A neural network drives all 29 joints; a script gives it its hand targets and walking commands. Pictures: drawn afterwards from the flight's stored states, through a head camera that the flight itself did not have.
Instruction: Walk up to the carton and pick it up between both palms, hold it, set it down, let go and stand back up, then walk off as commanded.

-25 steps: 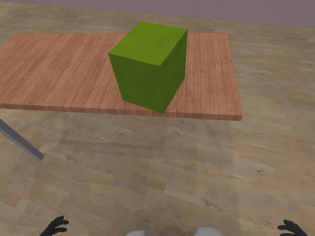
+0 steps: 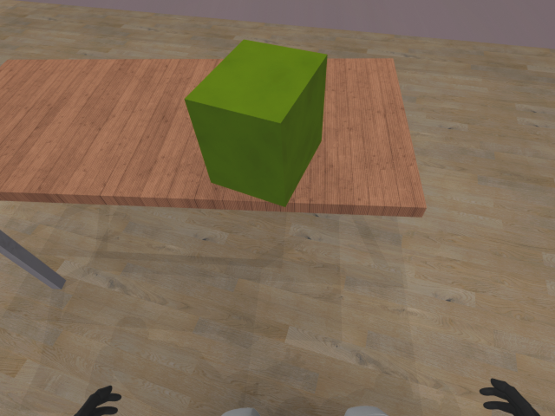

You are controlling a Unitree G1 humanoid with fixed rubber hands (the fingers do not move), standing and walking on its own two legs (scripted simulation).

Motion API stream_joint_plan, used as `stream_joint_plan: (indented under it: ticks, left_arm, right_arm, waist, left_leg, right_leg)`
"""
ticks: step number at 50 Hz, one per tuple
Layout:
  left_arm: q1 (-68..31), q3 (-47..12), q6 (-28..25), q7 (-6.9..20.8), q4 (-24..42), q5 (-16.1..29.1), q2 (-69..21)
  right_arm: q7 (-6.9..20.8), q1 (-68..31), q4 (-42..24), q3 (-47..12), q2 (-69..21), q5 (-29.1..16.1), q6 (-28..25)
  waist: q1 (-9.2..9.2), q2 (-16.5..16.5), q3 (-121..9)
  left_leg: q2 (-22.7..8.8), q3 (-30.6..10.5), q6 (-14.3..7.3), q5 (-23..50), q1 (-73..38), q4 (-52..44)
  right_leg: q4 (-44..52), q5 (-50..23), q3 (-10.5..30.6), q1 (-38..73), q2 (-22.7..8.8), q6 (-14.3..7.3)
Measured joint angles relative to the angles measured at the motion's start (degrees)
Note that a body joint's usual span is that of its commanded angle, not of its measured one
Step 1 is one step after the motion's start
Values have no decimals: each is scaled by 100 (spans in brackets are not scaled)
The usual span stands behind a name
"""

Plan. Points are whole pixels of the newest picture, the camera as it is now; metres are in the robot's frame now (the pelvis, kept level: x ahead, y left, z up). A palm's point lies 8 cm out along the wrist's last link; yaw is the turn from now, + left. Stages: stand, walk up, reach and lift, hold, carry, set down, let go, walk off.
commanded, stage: walk up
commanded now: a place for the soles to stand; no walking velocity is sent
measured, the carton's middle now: (264, 123) +0.64 +0.05 +0.02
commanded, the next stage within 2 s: none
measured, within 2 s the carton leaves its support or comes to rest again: neither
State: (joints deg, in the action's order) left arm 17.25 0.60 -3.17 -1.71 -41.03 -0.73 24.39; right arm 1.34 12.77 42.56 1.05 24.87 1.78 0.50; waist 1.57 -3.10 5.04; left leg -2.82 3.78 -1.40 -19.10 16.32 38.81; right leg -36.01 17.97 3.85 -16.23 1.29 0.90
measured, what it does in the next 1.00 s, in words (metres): stands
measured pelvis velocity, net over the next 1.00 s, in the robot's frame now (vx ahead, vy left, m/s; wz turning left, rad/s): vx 0.00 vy -0.01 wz -0.02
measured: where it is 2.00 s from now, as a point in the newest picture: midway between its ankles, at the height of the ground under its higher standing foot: outside the picture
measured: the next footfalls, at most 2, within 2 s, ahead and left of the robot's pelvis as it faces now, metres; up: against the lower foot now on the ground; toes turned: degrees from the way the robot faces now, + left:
none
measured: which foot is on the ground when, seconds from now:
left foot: down 0.00-1.00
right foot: down 0.00-1.00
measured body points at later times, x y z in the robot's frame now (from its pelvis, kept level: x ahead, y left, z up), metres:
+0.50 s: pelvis +0.00 -0.01 +0.00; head +0.03 -0.03 +0.45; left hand +0.13 +0.30 -0.08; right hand +0.11 -0.33 -0.10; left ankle +0.00 +0.10 -0.72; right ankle +0.00 -0.15 -0.72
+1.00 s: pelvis +0.00 -0.01 +0.00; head +0.02 -0.03 +0.45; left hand +0.12 +0.30 -0.08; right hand +0.11 -0.34 -0.10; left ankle +0.00 +0.10 -0.72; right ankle +0.00 -0.15 -0.72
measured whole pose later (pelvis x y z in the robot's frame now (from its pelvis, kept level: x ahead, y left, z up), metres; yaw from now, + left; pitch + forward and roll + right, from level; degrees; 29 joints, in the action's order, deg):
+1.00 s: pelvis +0.00 -0.01 +0.00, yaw -1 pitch -2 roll -1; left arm 14.9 0.6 -3.3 -1.6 -41.0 -0.7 24.4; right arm 1.5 11.0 42.6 1.1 25.5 1.8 0.5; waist 1.5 -2.7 4.9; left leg -3.7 4.4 -0.7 -21.3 16.4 39.5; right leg -37.3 19.4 3.9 -16.2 1.7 0.7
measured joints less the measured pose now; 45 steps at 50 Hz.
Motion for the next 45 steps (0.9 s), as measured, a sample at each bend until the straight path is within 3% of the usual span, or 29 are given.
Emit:
stream_joint_plan:
  ticks: [4,7,12,45]
  left_arm:
    - [-207,0,51,0,1,0,0]
    - [-208,-1,2,5,1,0,1]
    - [-198,-1,-49,6,0,0,1]
    - [-252,-1,-6,7,0,0,1]
  right_arm:
    - [-1,-5,3,1,0,0,-88]
    - [-1,-53,4,1,2,0,-83]
    - [1,-106,4,1,-1,0,-4]
    - [12,-172,4,1,57,0,-21]
  waist:
    - [-1,6,-11]
    - [-2,34,-12]
    - [-1,35,-17]
    - [-1,35,-17]
  left_leg:
    - [-23,1,-6,-211,-58,-33]
    - [-21,49,2,-242,-51,-9]
    - [-15,62,39,-308,41,103]
    - [-72,61,68,-227,7,65]
  right_leg:
    - [-126,272,0,-1,39,-82]
    - [-127,-261,2,6,2,-162]
    - [-126,253,3,9,-29,-67]
    - [-133,148,7,7,28,-22]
